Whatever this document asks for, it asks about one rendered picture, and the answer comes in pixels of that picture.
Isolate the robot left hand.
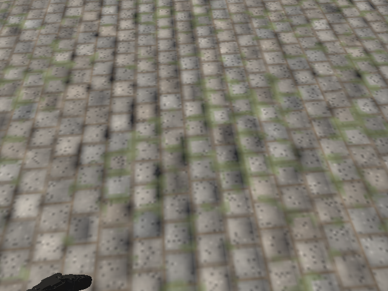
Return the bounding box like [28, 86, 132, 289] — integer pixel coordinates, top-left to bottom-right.
[26, 273, 92, 291]

